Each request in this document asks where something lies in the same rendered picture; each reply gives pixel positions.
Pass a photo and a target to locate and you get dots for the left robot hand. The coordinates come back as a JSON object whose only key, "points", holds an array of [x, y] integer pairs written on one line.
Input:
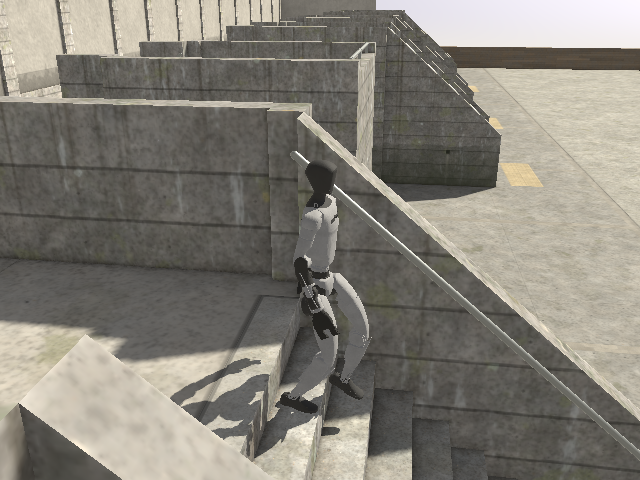
{"points": [[299, 288]]}

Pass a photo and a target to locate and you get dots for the right robot foot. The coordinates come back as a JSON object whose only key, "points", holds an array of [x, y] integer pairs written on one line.
{"points": [[300, 404]]}

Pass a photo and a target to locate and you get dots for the right robot upper arm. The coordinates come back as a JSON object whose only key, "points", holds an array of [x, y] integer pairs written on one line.
{"points": [[310, 224]]}

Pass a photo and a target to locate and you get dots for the humanoid robot head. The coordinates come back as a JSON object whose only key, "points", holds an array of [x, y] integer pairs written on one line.
{"points": [[321, 175]]}

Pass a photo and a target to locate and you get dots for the right robot hand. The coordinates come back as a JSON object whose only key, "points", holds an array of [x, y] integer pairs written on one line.
{"points": [[322, 321]]}

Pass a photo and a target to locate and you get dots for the right robot forearm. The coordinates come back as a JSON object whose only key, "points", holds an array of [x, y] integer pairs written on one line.
{"points": [[301, 266]]}

